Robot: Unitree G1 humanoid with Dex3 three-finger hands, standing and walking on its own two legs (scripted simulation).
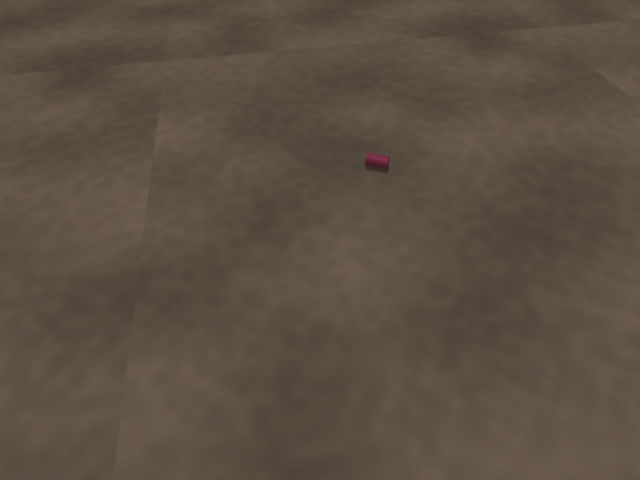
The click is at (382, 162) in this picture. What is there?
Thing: lying can
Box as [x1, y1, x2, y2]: [365, 153, 389, 168]
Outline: 367,153 365,164 384,168 387,167 389,157
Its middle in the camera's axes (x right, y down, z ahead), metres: +0.28 -0.39 +1.93
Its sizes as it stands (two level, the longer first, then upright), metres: 0.108 0.058 0.058
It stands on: the floor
